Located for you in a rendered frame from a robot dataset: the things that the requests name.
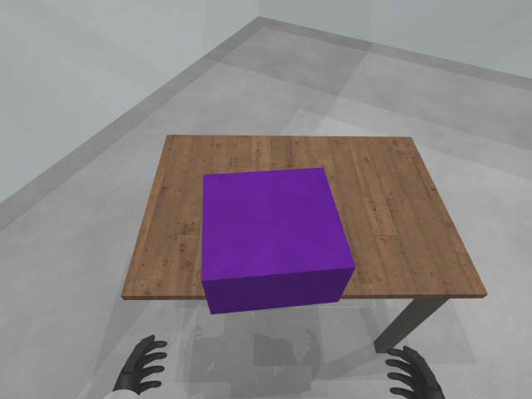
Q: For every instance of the robot left hand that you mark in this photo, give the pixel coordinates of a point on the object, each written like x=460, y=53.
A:
x=133, y=372

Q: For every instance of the table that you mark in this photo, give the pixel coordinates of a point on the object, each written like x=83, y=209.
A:
x=402, y=239

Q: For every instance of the robot right hand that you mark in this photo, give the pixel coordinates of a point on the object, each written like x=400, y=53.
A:
x=422, y=380

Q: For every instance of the carton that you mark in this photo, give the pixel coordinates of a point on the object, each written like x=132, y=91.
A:
x=272, y=239

